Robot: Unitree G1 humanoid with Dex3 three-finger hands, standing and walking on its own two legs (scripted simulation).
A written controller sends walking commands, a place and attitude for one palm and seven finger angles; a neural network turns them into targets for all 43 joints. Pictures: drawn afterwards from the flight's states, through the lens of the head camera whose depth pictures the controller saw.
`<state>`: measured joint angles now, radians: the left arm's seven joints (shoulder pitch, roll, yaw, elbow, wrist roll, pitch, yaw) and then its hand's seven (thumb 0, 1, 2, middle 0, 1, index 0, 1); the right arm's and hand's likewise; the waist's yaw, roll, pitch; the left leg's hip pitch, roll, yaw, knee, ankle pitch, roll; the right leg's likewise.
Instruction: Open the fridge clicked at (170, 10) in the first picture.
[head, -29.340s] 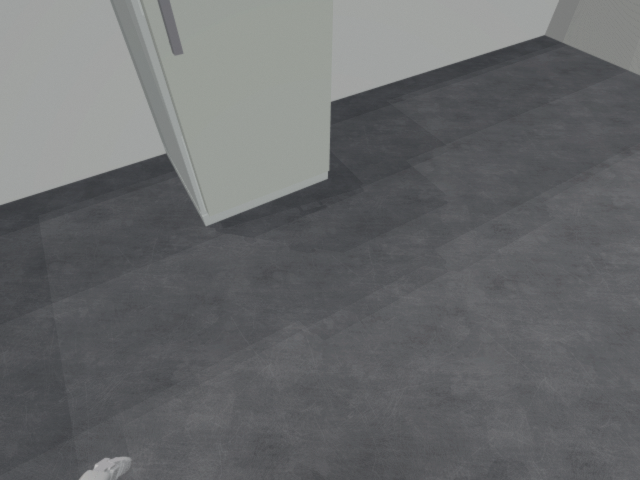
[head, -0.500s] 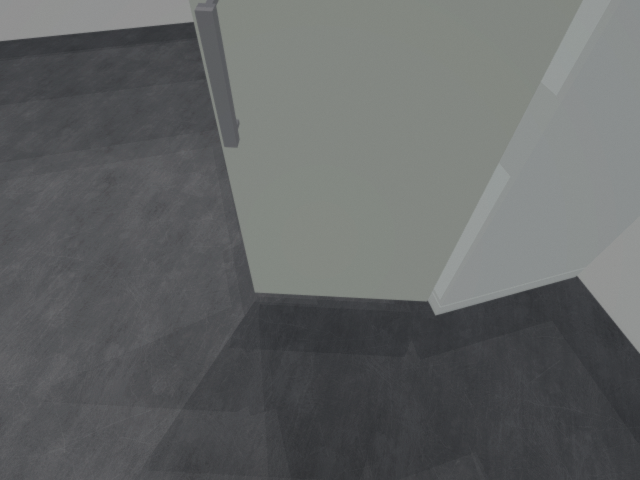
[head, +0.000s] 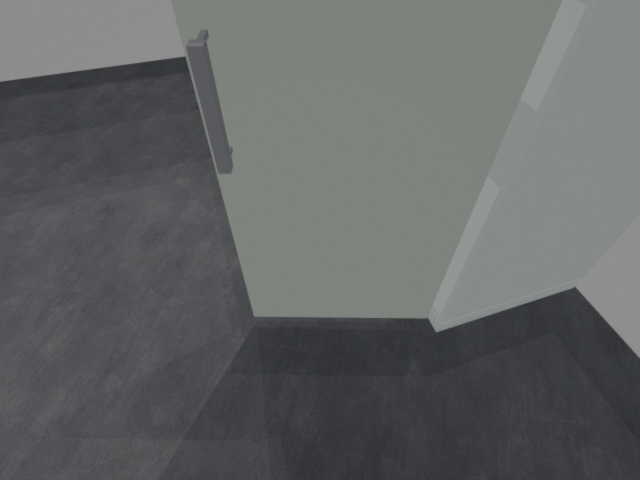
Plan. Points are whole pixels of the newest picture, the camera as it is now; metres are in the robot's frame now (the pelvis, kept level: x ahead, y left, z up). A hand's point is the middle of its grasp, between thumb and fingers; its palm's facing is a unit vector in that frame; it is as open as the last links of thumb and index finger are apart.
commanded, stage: let the arm hang, fingers relaxed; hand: left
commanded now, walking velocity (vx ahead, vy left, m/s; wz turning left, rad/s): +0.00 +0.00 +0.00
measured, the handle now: (215, 107) +0.67 +0.21 +0.11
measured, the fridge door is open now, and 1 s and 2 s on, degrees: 71 71 71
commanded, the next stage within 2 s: look to check the result in 0.10 s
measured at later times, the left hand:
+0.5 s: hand out of the picture +0.03 +0.17 -0.18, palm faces -0.02 -0.98 -0.21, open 7.3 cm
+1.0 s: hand out of the picture +0.05 +0.18 -0.17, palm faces -0.02 -0.98 -0.22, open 7.3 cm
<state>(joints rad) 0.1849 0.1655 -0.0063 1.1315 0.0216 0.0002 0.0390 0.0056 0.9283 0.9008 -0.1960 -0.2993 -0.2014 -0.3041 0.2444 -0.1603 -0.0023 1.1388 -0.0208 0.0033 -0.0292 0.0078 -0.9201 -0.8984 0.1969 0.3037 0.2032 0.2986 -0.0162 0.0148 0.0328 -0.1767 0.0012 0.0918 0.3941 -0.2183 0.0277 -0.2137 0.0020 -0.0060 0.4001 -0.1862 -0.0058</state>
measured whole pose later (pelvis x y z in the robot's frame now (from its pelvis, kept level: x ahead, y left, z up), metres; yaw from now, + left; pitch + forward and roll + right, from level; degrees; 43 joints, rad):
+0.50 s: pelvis +0.02 +0.00 +0.00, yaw +0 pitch +0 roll +0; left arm 0.21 0.16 -0.01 1.16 0.02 0.00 0.04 0.00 0.91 0.90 -0.20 -0.30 -0.20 -0.30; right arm 0.23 -0.16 0.00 1.16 -0.02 0.00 -0.03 0.00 -0.91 -0.90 0.20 0.30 0.20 0.30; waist -0.01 0.01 0.05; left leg -0.14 0.01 0.09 0.36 -0.23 0.02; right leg -0.17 0.01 -0.01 0.36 -0.19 -0.01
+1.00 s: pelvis +0.03 +0.00 +0.00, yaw +0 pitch +0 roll +0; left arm 0.20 0.17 -0.01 1.15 0.02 -0.01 0.04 0.00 0.91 0.90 -0.20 -0.30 -0.20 -0.30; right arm 0.23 -0.16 0.00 1.16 -0.02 0.00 -0.04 0.00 -0.91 -0.90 0.20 0.30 0.20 0.30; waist -0.01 0.01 0.04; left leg -0.11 0.01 0.10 0.35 -0.24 0.02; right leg -0.15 0.01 0.00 0.36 -0.20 -0.01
